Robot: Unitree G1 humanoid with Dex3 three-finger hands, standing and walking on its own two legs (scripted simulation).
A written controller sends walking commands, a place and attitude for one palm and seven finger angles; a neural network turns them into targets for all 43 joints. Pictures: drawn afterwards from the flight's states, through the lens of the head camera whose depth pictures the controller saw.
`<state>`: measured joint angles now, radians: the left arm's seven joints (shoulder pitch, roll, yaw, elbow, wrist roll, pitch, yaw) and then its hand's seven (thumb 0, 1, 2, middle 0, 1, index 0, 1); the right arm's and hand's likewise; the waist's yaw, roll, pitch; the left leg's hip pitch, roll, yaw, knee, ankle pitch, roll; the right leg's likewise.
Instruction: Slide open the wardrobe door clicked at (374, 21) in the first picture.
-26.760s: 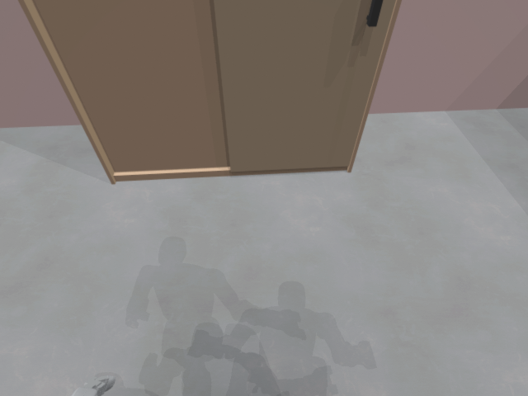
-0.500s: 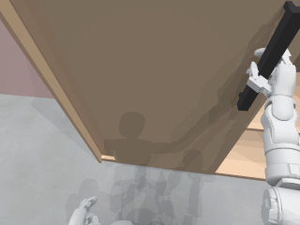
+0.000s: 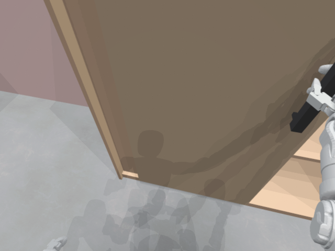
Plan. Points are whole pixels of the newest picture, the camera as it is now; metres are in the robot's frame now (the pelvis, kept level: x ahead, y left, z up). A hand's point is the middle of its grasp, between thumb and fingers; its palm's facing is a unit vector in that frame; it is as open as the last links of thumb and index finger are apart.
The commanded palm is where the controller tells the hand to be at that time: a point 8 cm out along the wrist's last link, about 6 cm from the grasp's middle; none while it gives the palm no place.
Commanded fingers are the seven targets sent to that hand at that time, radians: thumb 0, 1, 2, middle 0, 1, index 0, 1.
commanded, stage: stop walking and hold the door there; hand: right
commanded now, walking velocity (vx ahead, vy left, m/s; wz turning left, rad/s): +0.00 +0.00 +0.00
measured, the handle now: (324, 83) +0.48 -0.31 +0.17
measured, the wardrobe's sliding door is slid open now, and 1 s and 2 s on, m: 0.50 0.50 0.50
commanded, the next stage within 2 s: loosen the grip on the handle in 0.10 s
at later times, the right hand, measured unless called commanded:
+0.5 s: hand (317, 95) +0.44 -0.28 +0.17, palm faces +0.37 +0.92 -0.16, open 10.2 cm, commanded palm +0.41 -0.31 +0.17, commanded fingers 0.00 0.55 -0.20 0.37 1.30 0.37 1.30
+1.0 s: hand (316, 96) +0.44 -0.28 +0.16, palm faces +0.36 +0.92 -0.16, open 13.9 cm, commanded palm +0.41 -0.33 +0.17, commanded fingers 0.00 0.55 -0.20 0.25 1.15 0.25 1.15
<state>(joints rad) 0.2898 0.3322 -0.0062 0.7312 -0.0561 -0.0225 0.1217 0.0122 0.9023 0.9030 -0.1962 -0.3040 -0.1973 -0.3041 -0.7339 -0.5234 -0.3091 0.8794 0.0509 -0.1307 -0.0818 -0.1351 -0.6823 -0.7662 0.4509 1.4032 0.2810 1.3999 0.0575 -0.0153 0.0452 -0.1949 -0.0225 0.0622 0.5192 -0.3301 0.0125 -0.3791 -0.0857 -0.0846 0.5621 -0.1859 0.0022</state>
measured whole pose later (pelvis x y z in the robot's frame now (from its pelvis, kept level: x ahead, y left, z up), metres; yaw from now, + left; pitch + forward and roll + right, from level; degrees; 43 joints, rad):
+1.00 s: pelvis +0.00 -0.01 -0.01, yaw +0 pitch +5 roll +1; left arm 0.32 0.25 -0.02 0.71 -0.03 -0.09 0.08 0.01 0.90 0.90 -0.20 -0.30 -0.20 -0.30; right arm -0.75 -0.49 -0.37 0.82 0.00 -0.07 -0.01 -0.01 0.55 -0.21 0.39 1.25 0.38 1.23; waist 0.05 0.00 -0.04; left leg -0.33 0.00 0.06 0.60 -0.36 0.00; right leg -0.50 -0.06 -0.08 0.60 -0.19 -0.02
